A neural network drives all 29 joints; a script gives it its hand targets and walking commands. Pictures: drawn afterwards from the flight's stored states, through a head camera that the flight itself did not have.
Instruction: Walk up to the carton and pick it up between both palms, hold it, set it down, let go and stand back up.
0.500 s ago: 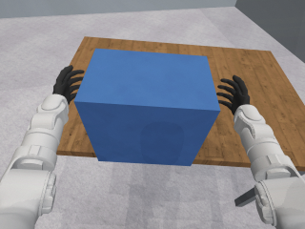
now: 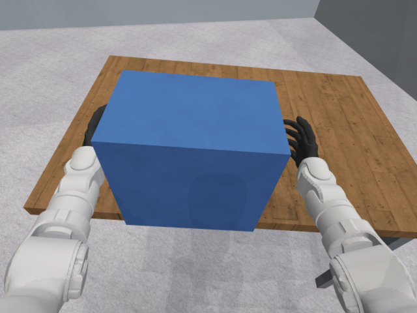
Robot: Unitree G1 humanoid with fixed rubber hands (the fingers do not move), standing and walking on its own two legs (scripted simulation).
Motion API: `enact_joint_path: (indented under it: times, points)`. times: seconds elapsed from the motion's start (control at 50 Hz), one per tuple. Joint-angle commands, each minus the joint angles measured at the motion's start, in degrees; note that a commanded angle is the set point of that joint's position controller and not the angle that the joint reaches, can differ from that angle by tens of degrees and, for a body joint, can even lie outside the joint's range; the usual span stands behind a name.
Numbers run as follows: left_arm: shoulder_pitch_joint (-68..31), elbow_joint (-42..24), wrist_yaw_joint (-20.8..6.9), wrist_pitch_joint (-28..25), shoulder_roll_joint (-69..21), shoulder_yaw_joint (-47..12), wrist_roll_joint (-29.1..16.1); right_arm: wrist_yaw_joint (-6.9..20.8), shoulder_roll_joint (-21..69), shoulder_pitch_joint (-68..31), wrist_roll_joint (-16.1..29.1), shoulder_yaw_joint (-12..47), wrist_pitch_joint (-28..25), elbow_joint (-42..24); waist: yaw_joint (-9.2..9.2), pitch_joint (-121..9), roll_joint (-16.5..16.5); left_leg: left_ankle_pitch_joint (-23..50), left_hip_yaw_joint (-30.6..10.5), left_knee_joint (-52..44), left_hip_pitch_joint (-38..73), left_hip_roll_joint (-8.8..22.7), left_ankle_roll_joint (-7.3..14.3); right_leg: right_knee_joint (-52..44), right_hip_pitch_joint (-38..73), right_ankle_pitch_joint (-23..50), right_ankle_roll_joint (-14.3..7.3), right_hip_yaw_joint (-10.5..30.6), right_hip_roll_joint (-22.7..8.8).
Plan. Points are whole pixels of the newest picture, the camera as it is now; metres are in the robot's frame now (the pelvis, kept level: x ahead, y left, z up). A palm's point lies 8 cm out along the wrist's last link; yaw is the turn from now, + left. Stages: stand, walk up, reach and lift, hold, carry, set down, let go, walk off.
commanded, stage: reach and lift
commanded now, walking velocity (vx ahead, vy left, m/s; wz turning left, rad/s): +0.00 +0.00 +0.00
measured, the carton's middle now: (194, 158) +0.42 +0.06 +0.06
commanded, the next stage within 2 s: none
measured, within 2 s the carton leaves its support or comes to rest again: leaves its support in 1.88 s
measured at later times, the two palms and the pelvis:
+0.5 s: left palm (97, 145) +0.41 +0.25 +0.10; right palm (294, 154) +0.42 -0.14 +0.10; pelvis +0.00 +0.01 +0.00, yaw +0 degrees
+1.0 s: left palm (99, 146) +0.40 +0.24 +0.10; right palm (293, 155) +0.42 -0.14 +0.10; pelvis -0.01 +0.01 +0.00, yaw +1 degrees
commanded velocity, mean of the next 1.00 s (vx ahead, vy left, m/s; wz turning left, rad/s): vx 0.00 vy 0.00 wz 0.00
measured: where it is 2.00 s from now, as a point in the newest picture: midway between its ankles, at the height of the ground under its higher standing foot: outside the picture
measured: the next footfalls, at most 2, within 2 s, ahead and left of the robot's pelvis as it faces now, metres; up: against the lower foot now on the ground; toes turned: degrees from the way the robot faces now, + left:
none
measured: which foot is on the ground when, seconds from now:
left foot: down 0.00-1.00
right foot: down 0.00-1.00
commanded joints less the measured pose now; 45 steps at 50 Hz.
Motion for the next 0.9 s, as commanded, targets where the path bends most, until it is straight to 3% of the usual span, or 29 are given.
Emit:
enact_joint_path:
  times: [0.0, 0.08, 0.18, 0.22, 0.28, 0.3, 0.34, 0.36, 0.38, 0.52, 0.58, 0.62, 0.72, 0.76, 0.78, 0.88]
  points:
    - [-23.67, -8.0, -0.17, -0.68, 8.04, 2.33, 1.1, -1.22, -8.93, -20.4, -0.52, -3.05, -1.57, -5.24, 0.0, -29.58, 5.39, 24.1, 1.67, 2.76, 24.23, -2.02, -1.67, -2.55, 4.19, 22.91, 4.25, -0.35, -1.07]
    - [-24.13, -6.32, 0.3, -0.36, 6.26, 1.22, 0.62, -1.61, -8.12, -21.98, -1.14, -4.0, -1.64, -4.95, 0.08, -27.73, 4.93, 21.97, 1.36, 2.27, 24.6, -1.47, -1.66, -4.12, 2.04, 16.61, 3.45, -0.61, -0.77]
    - [-24.87, -5.3, 1.14, -0.4, 4.45, -0.57, 0.02, -1.78, -6.38, -22.85, -2.32, -4.73, -0.61, -5.6, -1.01, -29.26, 4.64, 21.08, 1.3, 2.21, 25.24, -1.28, -1.58, -4.32, 0.1, 15.79, 3.11, -1.04, -0.75]
    - [-25.43, -5.44, 1.34, -1.38, 3.29, -0.16, 0.15, -1.57, -5.65, -23.83, -3.26, -4.84, -1.17, -6.47, 0.44, -30.07, 4.19, 21.18, 1.62, 2.21, 24.85, -1.47, -1.5, -4.06, 0.11, 14.23, 2.96, -0.97, -1.04]
    - [-25.47, -7.81, 1.85, -2.05, 2.99, 0.48, 0.55, -1.31, -6.02, -23.64, -3.51, -5.61, -1.51, -8.09, -0.09, -32.55, 4.62, 24.35, 1.25, 3.36, 26.04, -1.0, -2.34, -3.88, 0.4, 16.4, 2.38, -1.3, -0.5]
    - [-26.09, -6.07, 1.82, -1.84, 2.8, -0.16, 0.33, -1.27, -5.36, -23.51, -3.13, -4.62, -0.96, -5.96, 0.06, -31.22, 6.31, 23.83, 1.67, 3.2, 26.41, -1.16, -2.59, -4.46, -0.97, 15.12, 2.45, -1.17, -0.55]
    - [-25.01, -5.21, 2.07, -1.06, 2.09, -0.76, 0.03, -1.2, -5.35, -23.8, -2.96, -4.86, -0.42, -6.08, 0.43, -29.82, 5.36, 22.54, 0.99, 2.76, 26.35, -1.05, -1.91, -4.62, -1.66, 13.03, 2.52, -1.03, -0.49]
    - [-24.77, -5.68, 2.25, -0.75, 1.04, -1.56, 0.0, -0.91, -5.05, -22.42, -3.0, -4.72, -0.03, -4.24, -0.29, -28.45, 6.78, 21.36, 0.65, 1.93, 27.0, -0.56, -2.56, -4.85, -2.96, 11.62, 2.09, -1.25, -0.41]
    - [-23.97, -6.49, 2.44, -0.71, 1.03, -0.9, 0.85, -0.66, -5.33, -22.59, -2.94, -4.72, -0.03, -4.13, 0.34, -28.05, 6.57, 21.6, 0.31, 1.49, 26.44, -0.35, -2.46, -5.23, -2.08, 10.74, 1.7, -1.06, -0.48]
    - [-27.29, -6.12, 3.59, -1.75, -0.93, -2.4, 0.52, -0.49, -4.73, -24.13, -4.27, -6.45, -1.12, -3.67, -0.22, -29.11, 7.36, 19.86, 0.45, 3.06, 25.78, -0.38, -2.94, -4.65, -4.29, 9.12, 1.51, -1.96, -0.07]
    - [-25.54, -4.33, 3.43, -1.67, -2.43, -2.08, 1.2, -0.99, -4.6, -24.12, -5.8, -7.01, -1.37, -2.59, -0.86, -29.22, 5.66, 24.56, 0.25, 3.75, 26.77, -0.66, -3.17, -4.0, -3.58, 13.89, 1.67, -1.64, -0.29]
    - [-25.44, -4.57, 3.16, -1.76, -3.27, -1.75, 1.7, -0.74, -2.71, -24.86, -4.68, -5.02, -1.45, -2.13, 0.64, -28.76, 6.27, 24.53, 0.57, 3.83, 26.52, -0.32, -3.17, -4.14, -3.8, 13.34, 1.91, -1.64, -0.47]
    - [-28.3, -4.96, 3.71, -2.65, -2.7, -1.85, 2.13, -1.01, -4.34, -26.05, -7.41, -8.4, -1.71, -3.66, -1.13, -31.68, 5.3, 22.1, 0.28, 4.2, 24.82, -0.64, -2.59, -4.24, -3.8, 13.15, 1.93, -1.75, -0.48]
    - [-27.69, -3.44, 3.49, -2.46, -3.65, -1.58, 2.14, -1.17, -2.39, -26.08, -7.04, -7.26, -1.56, -2.98, -0.48, -30.55, 5.19, 22.03, 0.53, 3.75, 24.42, -0.92, -2.65, -4.4, -3.53, 13.11, 1.92, -1.41, -0.6]
    - [-28.41, -2.01, 3.26, -2.58, -3.91, -1.18, 2.27, -1.15, -2.15, -26.21, -7.29, -7.39, -1.26, -2.01, 0.83, -28.9, 4.87, 20.94, 1.0, 3.11, 23.37, -0.84, -2.27, -4.59, -3.73, 11.8, 2.39, -1.01, -0.89]
    - [-30.37, -2.13, 3.63, -4.7, -6.16, -2.7, 1.86, 0.01, -0.88, -27.02, -7.26, -7.35, -1.93, -0.87, -0.68, -30.21, 6.22, 18.91, 0.23, 2.78, 24.42, -0.14, -2.64, -4.63, -5.52, 8.12, 1.12, -1.22, -1.2]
